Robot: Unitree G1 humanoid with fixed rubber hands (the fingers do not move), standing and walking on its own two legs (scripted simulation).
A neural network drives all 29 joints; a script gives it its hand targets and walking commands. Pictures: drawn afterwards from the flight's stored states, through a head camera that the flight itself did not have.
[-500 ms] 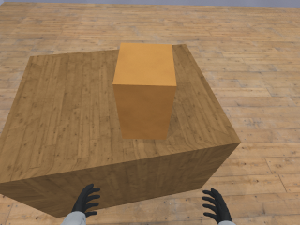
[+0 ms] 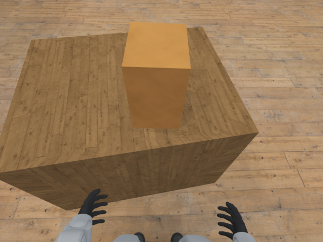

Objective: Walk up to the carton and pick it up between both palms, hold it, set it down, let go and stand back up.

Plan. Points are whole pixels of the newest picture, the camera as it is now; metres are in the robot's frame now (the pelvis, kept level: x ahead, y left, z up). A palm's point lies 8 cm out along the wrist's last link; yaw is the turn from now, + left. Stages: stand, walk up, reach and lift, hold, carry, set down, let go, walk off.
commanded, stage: set down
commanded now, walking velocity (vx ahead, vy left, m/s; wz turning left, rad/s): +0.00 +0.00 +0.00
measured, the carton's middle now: (157, 80) +0.57 +0.05 +0.00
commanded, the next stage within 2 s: let go in 0.60 s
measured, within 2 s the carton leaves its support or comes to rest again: neither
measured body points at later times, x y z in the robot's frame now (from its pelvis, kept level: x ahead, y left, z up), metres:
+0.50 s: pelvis +0.00 +0.00 -0.01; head +0.06 +0.01 +0.44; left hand +0.17 +0.23 -0.12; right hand +0.16 -0.20 -0.12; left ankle +0.04 +0.12 -0.74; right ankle +0.04 -0.09 -0.74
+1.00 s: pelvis +0.05 +0.00 +0.00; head +0.09 +0.02 +0.45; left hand +0.24 +0.22 -0.09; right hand +0.23 -0.23 -0.10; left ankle +0.04 +0.12 -0.74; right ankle +0.04 -0.10 -0.74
